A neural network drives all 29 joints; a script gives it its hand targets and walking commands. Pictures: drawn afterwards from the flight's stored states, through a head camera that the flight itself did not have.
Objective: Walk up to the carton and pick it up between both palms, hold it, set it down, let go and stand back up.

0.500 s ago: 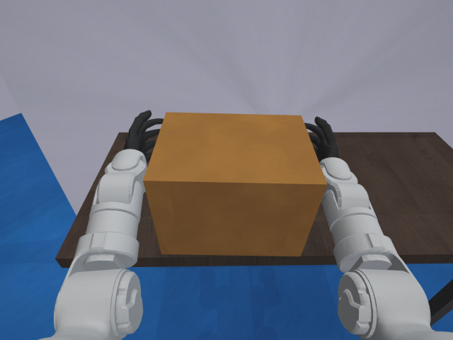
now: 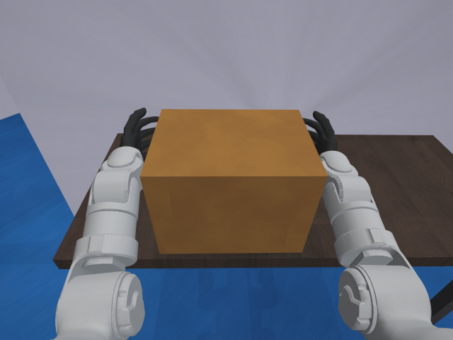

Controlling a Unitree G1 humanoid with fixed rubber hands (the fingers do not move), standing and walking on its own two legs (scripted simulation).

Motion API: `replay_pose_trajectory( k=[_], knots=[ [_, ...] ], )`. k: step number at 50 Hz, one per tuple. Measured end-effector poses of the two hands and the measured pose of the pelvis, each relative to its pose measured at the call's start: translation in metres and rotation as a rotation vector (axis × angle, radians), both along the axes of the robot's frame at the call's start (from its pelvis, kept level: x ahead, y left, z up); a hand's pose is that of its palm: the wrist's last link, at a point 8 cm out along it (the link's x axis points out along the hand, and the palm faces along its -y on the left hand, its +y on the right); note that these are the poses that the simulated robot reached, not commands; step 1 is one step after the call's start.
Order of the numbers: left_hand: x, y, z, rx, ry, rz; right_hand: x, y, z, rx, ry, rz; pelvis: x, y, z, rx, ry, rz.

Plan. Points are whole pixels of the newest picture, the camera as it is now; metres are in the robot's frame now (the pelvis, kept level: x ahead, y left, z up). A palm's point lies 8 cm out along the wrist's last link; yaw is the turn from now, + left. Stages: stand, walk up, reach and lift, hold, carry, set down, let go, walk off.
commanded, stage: reach and lift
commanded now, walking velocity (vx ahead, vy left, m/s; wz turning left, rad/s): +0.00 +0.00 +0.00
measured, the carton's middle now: (231, 179) +0.37 -0.01 +0.15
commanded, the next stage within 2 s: hold in 0.24 s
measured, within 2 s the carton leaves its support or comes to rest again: neither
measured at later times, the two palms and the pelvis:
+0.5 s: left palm (127, 148) +0.39 +0.16 +0.21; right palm (327, 148) +0.38 -0.18 +0.20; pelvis +0.00 +0.00 +0.00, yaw +0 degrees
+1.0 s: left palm (119, 147) +0.38 +0.16 +0.22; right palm (329, 144) +0.37 -0.17 +0.22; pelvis -0.01 +0.00 +0.00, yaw +0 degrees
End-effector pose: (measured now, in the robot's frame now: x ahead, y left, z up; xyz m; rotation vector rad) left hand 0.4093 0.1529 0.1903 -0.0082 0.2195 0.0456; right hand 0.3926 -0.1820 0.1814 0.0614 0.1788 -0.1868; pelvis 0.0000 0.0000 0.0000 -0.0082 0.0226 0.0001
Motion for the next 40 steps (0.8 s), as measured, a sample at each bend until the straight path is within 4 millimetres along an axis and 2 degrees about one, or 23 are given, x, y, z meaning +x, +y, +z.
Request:
replay_pose_trajectory(
  k=[13,18,33,40],
  knots=[
    [-0.002,0.0,0.009,0.001,-0.017,0.006,0.0,0.0,0.008,-0.002,-0.019,0.004,0.0,0.0,0.0,0.0,-0.001,0.0],
    [-0.007,0.001,0.015,-0.006,-0.037,0.006,-0.005,0.001,0.018,-0.002,-0.04,0.005,-0.001,0.0,0.0,0.0,-0.012,0.0],
    [-0.019,0.003,0.023,-0.001,-0.025,0.015,-0.014,0.003,0.024,0.011,-0.029,0.011,-0.005,0.0,0.0,0.0,-0.036,0.0],
    [-0.022,0.005,0.031,-0.005,-0.042,0.016,-0.016,0.004,0.033,0.003,-0.047,0.015,-0.005,0.0,0.0,0.0,-0.042,0.0]
  ],
)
